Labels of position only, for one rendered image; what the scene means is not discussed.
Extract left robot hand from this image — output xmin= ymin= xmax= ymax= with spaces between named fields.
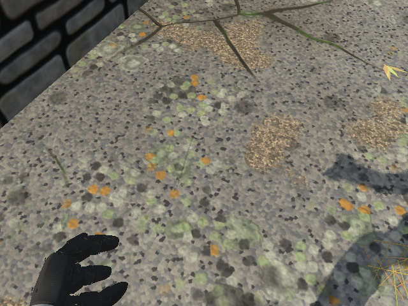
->
xmin=29 ymin=233 xmax=128 ymax=306

